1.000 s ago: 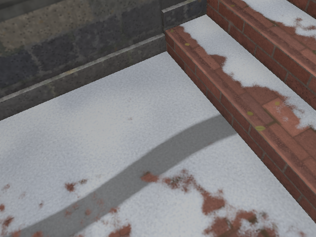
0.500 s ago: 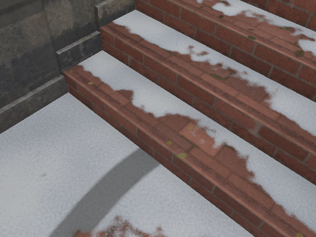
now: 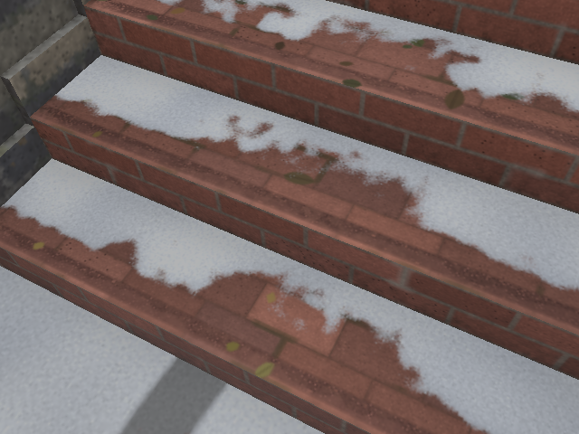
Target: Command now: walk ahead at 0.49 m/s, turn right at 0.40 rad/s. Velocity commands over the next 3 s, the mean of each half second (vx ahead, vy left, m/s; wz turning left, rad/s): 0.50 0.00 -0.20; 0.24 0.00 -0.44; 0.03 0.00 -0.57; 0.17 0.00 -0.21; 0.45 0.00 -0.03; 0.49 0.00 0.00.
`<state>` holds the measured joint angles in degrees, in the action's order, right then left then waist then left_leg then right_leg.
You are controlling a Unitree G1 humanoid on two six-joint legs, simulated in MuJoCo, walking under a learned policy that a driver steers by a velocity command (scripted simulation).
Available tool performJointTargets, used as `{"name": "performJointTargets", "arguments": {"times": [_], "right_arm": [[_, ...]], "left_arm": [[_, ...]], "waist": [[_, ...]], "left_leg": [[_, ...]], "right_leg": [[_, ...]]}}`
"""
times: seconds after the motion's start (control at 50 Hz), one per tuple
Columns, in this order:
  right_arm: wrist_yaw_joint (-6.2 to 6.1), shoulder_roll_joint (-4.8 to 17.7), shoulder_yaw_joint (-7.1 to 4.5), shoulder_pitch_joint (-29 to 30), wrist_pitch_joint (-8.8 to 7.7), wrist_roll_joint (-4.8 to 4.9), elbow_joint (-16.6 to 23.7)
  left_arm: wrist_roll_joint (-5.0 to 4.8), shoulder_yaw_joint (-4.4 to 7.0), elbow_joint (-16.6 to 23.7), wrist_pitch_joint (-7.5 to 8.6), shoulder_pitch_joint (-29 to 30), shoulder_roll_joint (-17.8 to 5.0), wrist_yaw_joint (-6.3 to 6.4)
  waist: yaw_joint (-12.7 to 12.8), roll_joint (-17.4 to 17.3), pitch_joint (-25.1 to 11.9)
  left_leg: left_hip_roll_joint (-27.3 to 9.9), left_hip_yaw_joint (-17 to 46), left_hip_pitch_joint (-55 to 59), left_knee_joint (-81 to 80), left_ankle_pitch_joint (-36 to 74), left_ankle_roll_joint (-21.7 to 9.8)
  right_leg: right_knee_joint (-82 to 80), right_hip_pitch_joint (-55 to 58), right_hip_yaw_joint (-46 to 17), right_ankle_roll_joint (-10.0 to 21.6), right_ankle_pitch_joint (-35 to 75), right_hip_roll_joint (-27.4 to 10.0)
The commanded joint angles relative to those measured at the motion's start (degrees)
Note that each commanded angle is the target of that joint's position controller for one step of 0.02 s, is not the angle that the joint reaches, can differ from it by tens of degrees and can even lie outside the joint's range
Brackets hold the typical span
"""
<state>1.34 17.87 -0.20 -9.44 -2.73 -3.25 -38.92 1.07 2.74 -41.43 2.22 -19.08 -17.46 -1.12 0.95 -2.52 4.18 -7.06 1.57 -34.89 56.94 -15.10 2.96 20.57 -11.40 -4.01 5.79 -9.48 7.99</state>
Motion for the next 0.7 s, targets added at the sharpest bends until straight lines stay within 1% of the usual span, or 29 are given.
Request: {"name": "performJointTargets", "arguments": {"times": [0.02, 0.06, 0.1, 0.16, 0.18, 0.2, 0.22, 0.24, 0.26, 0.28, 0.3, 0.32, 0.34, 0.36, 0.38, 0.42, 0.44, 0.46, 0.48, 0.52, 0.54, 0.56, 0.58, 0.6, 0.62, 0.64, 0.66, 0.68, 0.7], "right_arm": [[0.17, 2.6, -0.29, -0.8, 0.32, -0.02, 2.4], [0.27, 1.7, 0.09, 2.4, 0.19, 0.48, 2.7], [0.08, 2.7, -0.18, 4.8, -0.36, 0.75, 3.3], [-0.05, 3.9, -0.83, 3.4, -0.25, 0.80, 3.3], [-0.23, 4.1, -1.11, 0.7, -0.53, 0.75, 2.3], [-0.76, 3.8, -1.35, -5.4, -0.90, 0.46, 0.0], [-1.52, 5.8, -2.03, -12.3, -1.56, 0.05, -1.4], [-2.33, 11.6, -3.37, -17.5, -1.63, -0.73, -1.4], [-2.00, 12.0, -4.38, -18.3, -0.72, 1.26, -3.5], [-1.54, 7.5, -3.41, -13.5, -0.44, 1.86, -2.2], [-1.30, 4.0, -2.56, -8.8, -0.43, 2.12, -1.6], [-1.22, 2.4, -2.07, -7.9, -0.51, 1.85, -2.1], [-1.32, 1.7, -1.78, -7.8, -0.96, 1.99, -2.8], [-1.21, 2.0, -1.86, -8.5, -1.55, 1.65, -3.4], [-1.07, 2.0, -1.96, -9.5, -2.20, 1.80, -4.3], [-0.88, 2.7, -2.15, -11.1, -3.02, 1.97, -5.9], [-0.93, 3.7, -2.51, -13.5, -3.09, 1.75, -7.3], [-1.12, 4.2, -2.77, -18.0, -3.06, 1.35, -9.4], [-1.44, 3.3, -2.60, -20.3, -2.89, 1.40, -11.0], [-1.76, 1.8, -2.08, -22.9, -2.89, 0.98, -13.7], [-1.80, 0.6, -1.60, -24.4, -3.01, 0.65, -15.4], [-1.74, 0.4, -1.33, -24.5, -3.37, 0.60, -16.3], [-1.54, 0.6, -1.08, -24.1, -3.91, 0.63, -16.9], [-1.47, 0.7, -0.86, -23.3, -4.30, 0.90, -17.5], [-1.76, -0.5, -0.30, -23.5, -4.11, 1.40, -19.0], [-2.06, -0.8, 0.10, -22.5, -3.67, 1.82, -19.4], [-2.73, -0.9, 0.37, -22.5, -3.29, 1.95, -20.0], [-3.64, 0.5, 0.31, -19.0, -2.48, 2.89, -18.8], [-3.99, 0.7, 0.43, -17.8, -1.76, 3.83, -18.3]], "left_arm": [[0.02, 1.83, 1.6, 1.31, -0.3, -7.4, 0.17], [0.05, 1.67, 0.5, 1.74, -1.7, -7.0, 0.12], [0.11, 1.83, -1.0, 1.74, -3.6, -7.8, 0.44], [0.37, 1.67, -1.6, 2.03, -2.7, -7.8, 0.55], [0.43, 1.58, -1.8, 1.99, -2.1, -7.8, 0.65], [0.45, 1.26, -2.3, 2.01, -1.5, -7.2, 0.73], [0.17, 0.48, -1.5, 2.33, -0.5, -5.3, 0.73], [-1.01, -0.74, -0.2, 2.49, -4.8, -0.7, 1.03], [0.04, -0.24, -2.4, 1.85, -8.3, -3.7, 1.62], [1.49, 0.11, -3.5, 1.19, -5.8, -5.2, 1.65], [1.77, -0.01, -3.3, 1.19, -2.1, -4.9, 1.13], [1.62, -0.15, -2.9, 0.93, -0.2, -3.8, 0.78], [1.90, -0.32, -2.6, 0.53, 0.4, -3.1, 0.48], [2.09, -0.66, -3.3, 0.09, -0.3, -1.7, 0.18], [2.16, -0.70, -3.2, -0.11, -0.1, -1.3, 0.11], [1.95, -0.57, -2.9, -0.63, 1.8, -1.1, 0.45], [2.00, -0.84, -2.5, -1.06, 2.8, 0.4, 0.77], [1.52, -0.97, -1.5, -1.71, 5.7, 1.7, 1.70], [1.28, -1.02, 0.6, -2.00, 9.3, 2.1, 2.53], [0.56, -1.65, 4.2, -2.07, 16.2, 3.8, 3.50], [0.42, -2.39, 5.3, -1.89, 18.5, 5.8, 3.90], [0.44, -3.11, 7.1, -1.68, 21.1, 7.2, 4.17], [0.67, -3.52, 8.6, -1.78, 22.9, 7.9, 4.50], [0.75, -3.79, 10.1, -1.91, 24.8, 8.0, 4.61], [0.89, -4.78, 12.7, -2.26, 28.0, 10.3, 4.56], [0.63, -5.32, 14.6, -2.49, 28.6, 9.9, 4.25], [0.63, -5.46, 16.0, -2.78, 29.8, 9.5, 3.95], [0.70, -6.42, 16.6, -3.39, 27.0, 9.4, 2.81], [-0.15, -6.85, 16.2, -3.83, 27.1, 9.9, 2.60]], "waist": [[-0.6, 6.6, -3.3], [1.0, 7.0, -3.4], [2.2, 6.3, -3.3], [0.7, 6.4, -4.3], [-0.5, 6.1, -5.2], [-3.5, 5.3, -7.4], [-7.1, 1.9, -11.6], [-5.9, -10.7, -16.4], [-4.6, -13.6, -16.4], [-3.1, -4.2, -10.0], [-2.4, -0.4, -5.8], [-1.8, -1.0, -3.1], [-0.8, -1.3, -2.1], [-0.8, -2.2, -2.9], [-0.5, -1.2, -3.6], [-0.7, -0.6, -4.8], [-1.4, -2.0, -5.4], [-3.6, -4.6, -5.5], [-4.1, -3.3, -3.9], [-4.1, -1.6, 0.0], [-4.1, -1.5, 0.4], [-3.4, 0.6, 1.6], [-3.1, 0.8, 2.0], [-2.6, 1.8, 2.8], [-2.0, 1.2, 3.7], [-1.1, 1.2, 3.3], [-1.4, 0.0, 3.1], [0.4, 1.8, 1.0], [-0.4, 2.0, -2.0]], "left_leg": [[0.8, -3.1, 6.1, -8.2, 8.7, 0.6], [2.1, -3.2, 7.5, -14.9, 13.9, -0.7], [2.9, -2.8, 7.4, -18.4, 13.9, -1.7], [5.2, -2.5, 11.2, -22.6, 9.2, -4.8], [6.4, -3.1, 14.7, -25.2, 7.2, -5.7], [7.9, -4.4, 22.5, -29.4, 6.9, -6.6], [2.3, 1.4, 32.9, -32.0, 8.4, -7.7], [-12.1, 21.5, 45.5, -34.6, 15.3, -12.9], [-15.8, 33.5, 44.1, -40.4, 10.5, -17.3], [-13.6, 29.1, 37.0, -41.6, -1.4, -17.7], [-11.1, 23.6, 30.9, -43.8, -6.8, -17.1], [-8.9, 19.6, 27.5, -45.6, -5.2, -16.0], [-6.9, 15.5, 25.1, -46.5, 0.5, -15.1], [-5.7, 12.1, 24.5, -46.0, 8.3, -15.1], [-5.2, 9.7, 24.6, -45.1, 16.0, -15.4], [-5.0, 7.0, 26.7, -43.6, 25.9, -16.2], [-5.8, 6.7, 28.6, -43.3, 28.6, -17.7], [-8.0, 8.8, 33.3, -43.2, 25.5, -19.6], [-9.4, 9.5, 36.3, -43.9, 17.6, -19.5], [-10.6, 8.8, 38.1, -45.2, 4.0, -16.9], [-11.2, 9.1, 39.0, -44.6, 0.6, -16.2], [-11.8, 7.5, 38.5, -44.9, 0.7, -14.6], [-11.6, 5.9, 37.3, -45.4, 1.5, -13.5], [-10.8, 3.5, 35.0, -46.8, 2.2, -12.5], [-9.3, 0.9, 32.0, -47.4, 8.1, -11.4], [-6.6, -3.1, 29.7, -48.8, 11.0, -10.1], [-5.3, -4.5, 28.6, -50.6, 17.1, -10.4], [-4.9, -8.4, 23.7, -55.0, 30.2, -11.1], [-3.5, -10.5, 21.5, -56.4, 44.6, -11.2]], "right_leg": [[-9.1, -4.2, -7.8, 7.5, 17.4, -12.2], [-8.4, -1.9, -7.5, 6.3, 16.7, -12.4], [-7.0, 1.9, -9.1, 5.6, 18.6, -14.3], [-2.2, 5.9, -11.1, 3.9, 25.9, -16.4], [1.1, 6.8, -11.1, 3.2, 29.0, -16.0], [8.2, 6.1, -9.1, 2.4, 33.3, -13.6], [20.3, 1.5, -6.9, 0.8, 29.1, -9.9], [39.1, -12.7, -1.1, -2.0, 4.2, -2.4], [49.1, -20.9, 0.2, -2.5, -19.5, 0.7], [54.2, -22.9, -2.6, -2.2, -16.3, -2.9], [54.0, -23.0, -2.2, -2.3, -11.9, -5.3], [55.1, -23.6, -0.4, -2.6, -10.2, -6.7], [54.8, -22.7, 0.0, -3.0, -8.2, -7.8], [58.1, -22.0, 1.5, -3.5, -7.1, -7.0], [59.6, -22.6, 1.8, -3.9, -6.4, -7.0], [61.4, -25.7, 3.4, -4.7, -6.9, -7.1], [67.6, -29.1, 4.4, -4.9, -9.3, -6.1], [80.9, -38.0, 4.8, -4.3, -15.0, -4.8], [87.4, -47.2, 1.7, -3.3, -17.7, -5.1], [95.1, -60.6, -1.1, -1.2, -20.8, -5.5], [102.7, -66.9, -1.4, 0.0, -22.6, -4.8], [104.6, -70.3, -1.5, 0.6, -23.3, -4.8], [105.2, -72.0, -0.5, 0.9, -23.9, -4.8], [102.4, -71.8, 0.9, 0.5, -24.1, -5.2], [102.1, -71.0, 2.7, 0.8, -24.9, -6.0], [92.9, -67.3, 6.2, 0.0, -23.8, -7.5], [87.2, -64.1, 9.0, -0.7, -23.6, -8.3], [69.9, -49.2, 11.1, -0.4, -20.2, -10.8], [58.4, -34.9, 14.6, -0.1, -18.0, -8.5]]}}
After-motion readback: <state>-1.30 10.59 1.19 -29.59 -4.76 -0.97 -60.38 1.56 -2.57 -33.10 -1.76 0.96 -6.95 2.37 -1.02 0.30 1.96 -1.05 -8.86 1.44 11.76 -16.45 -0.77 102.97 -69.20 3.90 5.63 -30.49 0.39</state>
